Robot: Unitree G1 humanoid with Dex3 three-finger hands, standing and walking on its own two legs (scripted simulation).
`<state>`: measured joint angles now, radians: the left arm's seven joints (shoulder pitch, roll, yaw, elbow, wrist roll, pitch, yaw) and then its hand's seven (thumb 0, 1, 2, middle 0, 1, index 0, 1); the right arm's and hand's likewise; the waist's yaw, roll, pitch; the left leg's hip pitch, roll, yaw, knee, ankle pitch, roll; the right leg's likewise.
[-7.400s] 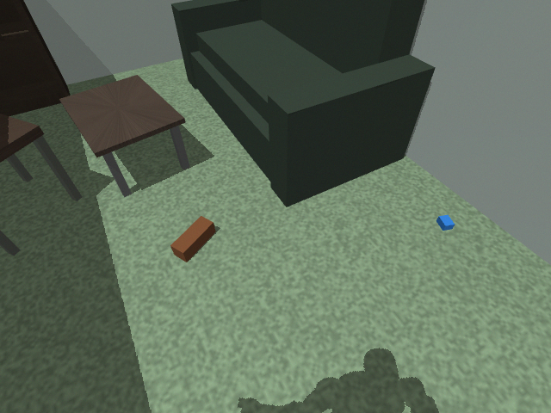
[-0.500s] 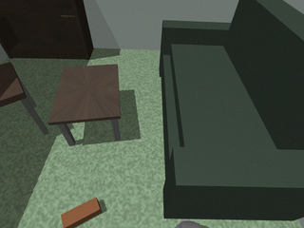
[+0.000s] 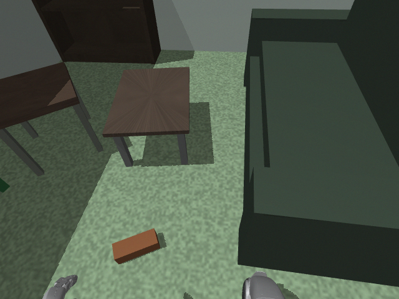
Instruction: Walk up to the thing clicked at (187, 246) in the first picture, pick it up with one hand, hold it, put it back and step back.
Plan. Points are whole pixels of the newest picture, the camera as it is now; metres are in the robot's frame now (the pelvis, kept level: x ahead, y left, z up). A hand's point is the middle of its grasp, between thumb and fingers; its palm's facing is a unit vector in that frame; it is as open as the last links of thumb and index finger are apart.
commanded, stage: walk up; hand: left
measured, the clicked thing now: (136, 245) +0.45 +0.37 -0.69
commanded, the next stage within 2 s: none
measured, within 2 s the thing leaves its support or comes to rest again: neither
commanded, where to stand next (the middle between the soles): +0.10 +0.01 m, yaw -3 degrees
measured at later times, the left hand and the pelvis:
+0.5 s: hand out of the picture +0.08 +0.24 -0.10, palm faces -0.08 -0.90 -0.42, open 7.4 cm; pelvis +0.01 -0.04 +0.03, yaw -4 degrees
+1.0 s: hand (104, 288) +0.17 +0.25 -0.14, palm faces -0.08 -0.92 -0.39, open 7.4 cm; pelvis +0.02 +0.00 +0.01, yaw -3 degrees
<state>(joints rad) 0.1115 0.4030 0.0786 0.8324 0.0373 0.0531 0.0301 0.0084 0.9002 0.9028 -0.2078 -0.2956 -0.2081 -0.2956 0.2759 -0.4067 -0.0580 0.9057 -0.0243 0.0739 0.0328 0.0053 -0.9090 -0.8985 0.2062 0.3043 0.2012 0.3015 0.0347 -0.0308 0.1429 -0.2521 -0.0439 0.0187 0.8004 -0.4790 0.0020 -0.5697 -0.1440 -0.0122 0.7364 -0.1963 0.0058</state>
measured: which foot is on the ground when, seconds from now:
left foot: down 0.00-0.44, up 0.46-0.82, down 0.84-1.00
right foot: down 0.00-0.00, up 0.02-0.40, down 0.42-0.86, up 0.88-1.00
